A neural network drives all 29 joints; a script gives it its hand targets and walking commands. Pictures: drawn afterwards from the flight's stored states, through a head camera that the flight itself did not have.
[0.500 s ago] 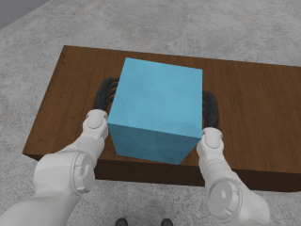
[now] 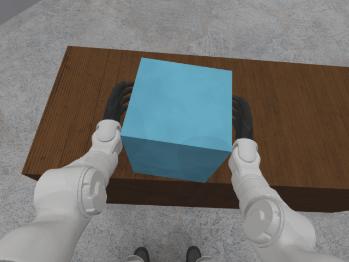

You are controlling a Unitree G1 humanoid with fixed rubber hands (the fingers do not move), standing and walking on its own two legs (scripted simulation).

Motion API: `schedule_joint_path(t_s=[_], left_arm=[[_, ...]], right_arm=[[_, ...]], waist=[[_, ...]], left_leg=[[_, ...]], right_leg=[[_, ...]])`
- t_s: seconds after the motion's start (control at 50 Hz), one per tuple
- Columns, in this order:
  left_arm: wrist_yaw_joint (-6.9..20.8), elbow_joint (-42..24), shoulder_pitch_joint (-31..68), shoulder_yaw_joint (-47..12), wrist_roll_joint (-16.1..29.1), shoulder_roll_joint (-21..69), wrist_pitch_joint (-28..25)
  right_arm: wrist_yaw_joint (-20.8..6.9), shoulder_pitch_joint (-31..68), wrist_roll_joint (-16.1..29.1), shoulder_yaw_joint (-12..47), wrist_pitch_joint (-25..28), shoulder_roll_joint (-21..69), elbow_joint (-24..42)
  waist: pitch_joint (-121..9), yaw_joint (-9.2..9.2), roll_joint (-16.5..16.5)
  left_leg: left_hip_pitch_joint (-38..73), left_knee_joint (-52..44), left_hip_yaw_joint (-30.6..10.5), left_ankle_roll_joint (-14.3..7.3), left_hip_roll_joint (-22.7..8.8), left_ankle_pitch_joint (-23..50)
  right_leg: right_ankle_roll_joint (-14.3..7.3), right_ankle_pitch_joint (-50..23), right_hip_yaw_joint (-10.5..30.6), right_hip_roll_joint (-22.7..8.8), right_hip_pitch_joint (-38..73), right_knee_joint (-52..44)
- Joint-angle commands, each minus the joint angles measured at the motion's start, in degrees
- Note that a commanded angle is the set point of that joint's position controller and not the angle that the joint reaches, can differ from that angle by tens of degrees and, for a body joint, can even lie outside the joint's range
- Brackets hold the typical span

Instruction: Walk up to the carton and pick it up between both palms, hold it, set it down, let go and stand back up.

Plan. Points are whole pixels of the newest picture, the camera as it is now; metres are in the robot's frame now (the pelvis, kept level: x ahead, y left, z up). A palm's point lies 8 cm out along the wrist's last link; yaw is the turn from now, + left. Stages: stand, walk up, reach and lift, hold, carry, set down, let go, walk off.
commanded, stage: set down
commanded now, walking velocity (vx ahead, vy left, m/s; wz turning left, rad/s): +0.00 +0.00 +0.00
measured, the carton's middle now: (177, 127) +0.45 -0.02 -0.05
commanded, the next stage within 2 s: none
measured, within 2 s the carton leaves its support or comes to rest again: rests again in 0.62 s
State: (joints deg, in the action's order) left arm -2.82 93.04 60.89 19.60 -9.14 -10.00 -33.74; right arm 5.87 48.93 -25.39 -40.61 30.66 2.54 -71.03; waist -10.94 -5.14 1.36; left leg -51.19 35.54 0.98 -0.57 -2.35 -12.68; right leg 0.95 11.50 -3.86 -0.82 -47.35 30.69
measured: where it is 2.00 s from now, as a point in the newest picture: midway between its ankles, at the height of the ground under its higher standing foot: outside the picture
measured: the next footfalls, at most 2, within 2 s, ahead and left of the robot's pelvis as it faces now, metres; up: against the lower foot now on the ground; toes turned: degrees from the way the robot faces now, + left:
none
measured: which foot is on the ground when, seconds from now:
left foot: down 0.00-1.00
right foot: down 0.00-1.00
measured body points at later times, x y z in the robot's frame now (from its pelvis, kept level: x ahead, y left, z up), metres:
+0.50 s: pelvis -0.01 +0.01 -0.01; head +0.13 +0.02 +0.41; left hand +0.48 +0.13 +0.00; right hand +0.43 -0.17 +0.00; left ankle +0.01 +0.11 -0.72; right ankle +0.00 -0.13 -0.72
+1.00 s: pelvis -0.03 +0.00 -0.03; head +0.09 +0.03 +0.40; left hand +0.48 +0.13 +0.02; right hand +0.42 -0.18 +0.00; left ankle +0.01 +0.11 -0.72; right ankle +0.00 -0.13 -0.72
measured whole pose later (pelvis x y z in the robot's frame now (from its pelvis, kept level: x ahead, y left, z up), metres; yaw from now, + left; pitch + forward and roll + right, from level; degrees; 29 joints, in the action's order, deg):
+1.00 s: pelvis -0.03 +0.00 -0.03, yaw -1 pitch +31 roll -2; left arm -3.9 94.3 68.6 -0.1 9.1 -13.8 -23.0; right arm 7.2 56.3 -3.8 -19.7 18.7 -2.5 -78.0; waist -17.3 -7.4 0.3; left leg -62.9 47.8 1.4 -1.2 -2.1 -15.8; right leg 1.3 15.2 -2.6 -1.4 -60.3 44.8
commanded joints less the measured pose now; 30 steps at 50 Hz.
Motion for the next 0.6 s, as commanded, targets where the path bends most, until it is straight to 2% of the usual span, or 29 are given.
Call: schedule_joint_path(t_s=[0.0, 0.02, 0.04, 0.06, 0.1, 0.12, 0.14, 0.16, 0.18, 0.2, 0.22, 0.24, 0.26, 0.28, 0.32, 0.34, 0.36, 0.38, 0.4, 0.42, 0.44, 0.46, 0.48, 0.5, 0.52, 0.54, 0.56, 0.58], left_arm=[[4.55, -3.01, 29.66, -5.50, -3.58, 14.97, -0.75], [3.85, -3.29, 30.55, -4.63, -2.51, 10.95, -0.49], [3.48, -5.87, 31.78, -5.56, -1.81, 13.03, -0.37], [3.56, -5.48, 32.16, -4.67, -1.62, 13.19, -0.31], [2.05, -5.03, 31.79, -4.84, -0.06, 5.89, -0.49], [2.59, -6.55, 32.36, -4.94, -0.76, 13.65, -0.11], [2.73, -4.57, 30.19, -5.40, -0.51, 10.31, -0.25], [2.06, -5.05, 29.84, -4.75, 0.31, 5.75, -0.39], [2.40, -7.05, 31.60, -5.33, -0.10, 12.99, -0.28], [2.11, -4.31, 29.99, -4.17, 0.00, 4.87, -0.06], [2.14, -5.30, 32.04, -4.15, 0.40, 6.39, 0.55], [1.81, -4.85, 31.01, -4.05, 1.15, 3.21, 0.84], [1.41, -6.50, 31.70, -4.33, 2.00, 3.45, 0.69], [1.45, -5.68, 31.78, -5.20, 2.08, 4.45, 0.99], [0.83, -6.78, 32.19, -6.14, 2.83, 3.25, 1.35], [0.51, -5.82, 31.51, -5.71, 3.46, 0.00, 1.84], [0.82, -7.45, 33.01, -6.85, 3.94, 4.88, 1.98], [0.27, -4.83, 30.98, -6.01, 4.87, -4.96, 2.29], [0.84, -8.58, 32.80, -9.34, 5.39, 5.10, 2.92], [0.16, -7.58, 31.67, -7.64, 5.89, -3.49, 2.92], [0.73, -7.71, 33.56, -9.11, 5.12, 3.90, 4.07], [1.02, -8.21, 32.72, -7.84, 4.72, 1.16, 3.99], [0.41, -9.17, 32.21, -7.52, 5.42, -3.05, 3.98], [0.85, -10.55, 34.17, -8.93, 4.89, 5.37, 4.08], [1.81, -6.63, 31.98, -7.67, 3.75, 4.08, 4.15], [1.21, -9.13, 32.54, -7.71, 5.02, -1.03, 3.17], [0.72, -10.02, 31.69, -7.46, 5.09, -2.69, 3.93], [0.81, -10.48, 33.01, -7.77, 4.89, 0.14, 4.40]], right_arm=[[-6.17, 25.73, -3.62, 13.37, -0.51, 15.70, -4.60], [-5.37, 26.24, -1.72, 13.30, -0.87, 11.91, -4.70], [-4.80, 27.33, -1.03, 12.67, -0.68, 13.44, -4.36], [-4.53, 28.11, -1.25, 12.75, -0.77, 14.61, -4.23], [-3.40, 27.88, 1.92, 11.94, -0.25, 5.94, -3.86], [-3.10, 30.15, 1.24, 12.83, -0.53, 15.27, -2.96], [-3.19, 27.36, 1.18, 13.41, -0.08, 11.37, -3.88], [-2.73, 27.37, 3.48, 13.75, 0.17, 5.87, -3.58], [-2.60, 30.06, 3.06, 13.76, 0.02, 14.44, -3.36], [-2.56, 27.09, 4.28, 14.46, -0.03, 6.11, -4.55], [-2.21, 29.58, 5.82, 14.58, -1.02, 7.82, -4.82], [-1.97, 28.66, 6.75, 15.12, -1.17, 3.88, -4.88], [-1.67, 29.93, 7.41, 15.08, -1.08, 3.91, -3.64], [-1.58, 29.87, 7.58, 14.66, -1.13, 4.43, -4.25], [-1.36, 29.80, 8.50, 14.55, -1.01, 2.18, -4.12], [-1.26, 29.29, 9.49, 15.15, -1.43, -1.55, -3.70], [-1.32, 31.88, 9.13, 15.39, -1.82, 4.09, -1.97], [-1.05, 28.86, 10.89, 15.71, -1.99, -6.53, -3.18], [-0.91, 32.54, 10.75, 16.93, -1.77, 2.93, -2.25], [-0.94, 29.98, 11.85, 16.28, -1.28, -7.03, -2.66], [-1.17, 32.80, 11.73, 16.48, -2.06, 0.72, -4.99], [-1.73, 31.08, 11.29, 16.44, -1.95, -1.85, -3.19], [-1.34, 30.94, 12.36, 15.62, -1.94, -7.30, -2.16], [-1.58, 32.75, 11.61, 16.77, -2.37, 2.73, -2.80], [-2.06, 30.30, 9.98, 16.34, -2.49, 2.34, -3.71], [-1.67, 30.34, 10.47, 15.40, -1.92, -3.73, -1.10], [-1.34, 30.24, 11.66, 15.50, -2.24, -5.91, -1.68], [-1.30, 31.15, 11.66, 16.02, -2.92, -1.97, -1.65]], waist=[[-41.18, -1.26, 5.86], [-41.72, -1.11, 5.20], [-42.53, -1.93, 5.61], [-42.66, -1.20, 4.68], [-46.26, -1.09, 6.97], [-42.80, -0.81, 5.41], [-44.90, -1.06, 6.37], [-46.98, -0.28, 7.29], [-43.66, -1.01, 6.18], [-45.66, 0.00, 6.99], [-43.49, -0.55, 6.47], [-44.18, -0.38, 6.73], [-46.31, -0.08, 6.18], [-45.82, -0.93, 6.61], [-47.45, -0.57, 8.46], [-48.43, -0.02, 7.82], [-48.64, -0.64, 6.36], [-51.12, -0.19, 6.75], [-49.38, -1.95, 6.90], [-52.97, -0.11, 8.78], [-47.79, -1.58, 7.73], [-50.18, -0.19, 8.29], [-52.64, -0.67, 7.96], [-49.33, -1.19, 7.72], [-47.72, -0.99, 6.49], [-53.11, -1.11, 7.57], [-51.85, -1.56, 7.00], [-50.30, -1.33, 6.52]], left_leg=[[27.51, -0.05, 3.58, 4.71, 1.52, 19.59], [27.51, 0.35, 3.87, 4.59, 1.69, 20.05], [28.93, 0.67, 3.28, 4.91, 1.39, 22.36], [28.56, 1.29, 3.83, 4.38, 1.68, 22.04], [31.40, 2.94, 3.87, 5.55, 1.60, 26.52], [28.81, 3.49, 3.36, 4.38, 1.71, 24.89], [29.45, 3.89, 3.93, 5.03, 1.94, 27.08], [30.10, 4.59, 3.91, 5.59, 1.82, 30.23], [29.84, 5.04, 2.89, 4.84, 1.57, 29.73], [31.42, 5.78, 3.94, 5.47, 1.86, 31.69], [30.64, 5.26, 3.27, 5.02, 1.71, 30.12], [31.94, 5.46, 3.59, 5.25, 1.86, 31.37], [31.48, 5.77, 3.44, 5.06, 1.80, 31.31], [31.82, 6.06, 3.13, 5.36, 1.58, 31.05], [34.31, 7.97, 2.62, 6.10, 1.13, 33.34], [34.00, 7.88, 3.04, 5.87, 1.27, 31.87], [32.11, 8.16, 2.51, 5.08, 1.14, 30.29], [33.27, 8.54, 3.37, 5.76, 1.47, 31.57], [33.75, 8.85, 1.48, 5.45, 0.87, 33.08], [37.31, 9.87, 2.59, 6.77, 0.92, 37.53], [38.08, 9.93, 1.14, 6.39, 0.24, 36.31], [39.20, 10.05, 2.17, 6.58, 0.75, 36.58], [37.80, 10.32, 2.51, 6.68, 1.17, 36.39], [34.90, 9.99, 1.53, 5.92, 1.01, 33.68], [33.40, 9.67, 2.37, 5.52, 1.55, 31.16], [32.96, 9.51, 2.73, 6.02, 1.92, 31.96], [34.01, 9.63, 1.90, 6.02, 1.48, 32.35], [33.84, 9.41, 1.61, 5.42, 1.36, 30.78]], right_leg=[[-1.42, -22.54, -1.54, 1.70, 20.14, 1.26], [-1.25, -22.77, -1.00, 1.66, 20.54, 1.54], [-1.12, -23.13, -1.57, 1.85, 19.05, 1.59], [-1.09, -21.76, -1.26, 1.65, 18.06, 1.33], [-1.45, -24.11, -0.88, 2.14, 17.08, 1.96], [-1.18, -22.00, -1.28, 1.64, 15.64, 1.94], [-1.06, -26.15, -1.09, 1.91, 17.80, 2.51], [-1.11, -28.81, -0.97, 2.18, 18.59, 3.73], [-0.84, -25.35, -1.56, 1.95, 14.76, 3.31], [-1.22, -28.29, -1.00, 2.33, 16.79, 3.76], [-1.04, -26.15, -0.92, 1.92, 16.09, 3.46], [-0.92, -27.25, -0.75, 2.27, 16.22, 3.80], [-0.70, -26.48, -0.94, 2.40, 15.01, 4.01], [-0.80, -25.19, -1.15, 2.41, 13.68, 3.98], [-1.55, -22.40, -2.02, 2.89, 8.32, 4.32], [-1.90, -21.87, -1.55, 3.05, 9.58, 3.95], [-1.30, -20.76, -1.84, 2.94, 8.19, 4.31], [-1.40, -24.33, -1.20, 3.34, 11.29, 5.22], [-0.79, -23.37, -2.35, 3.25, 7.66, 5.22], [-1.25, -25.25, -2.05, 3.81, 7.90, 5.56], [-1.17, -20.34, -3.21, 3.90, 3.81, 4.62], [-1.54, -20.08, -2.80, 3.83, 4.38, 4.11], [-1.58, -22.97, -2.23, 3.93, 6.70, 4.65], [-1.10, -20.72, -2.58, 3.42, 4.89, 5.03], [-0.77, -21.36, -2.26, 3.13, 7.65, 5.02], [-0.39, -24.57, -1.61, 3.12, 9.55, 6.25], [-0.37, -24.46, -1.95, 3.45, 8.96, 6.61], [-0.28, -21.07, -2.19, 3.20, 6.65, 6.00]])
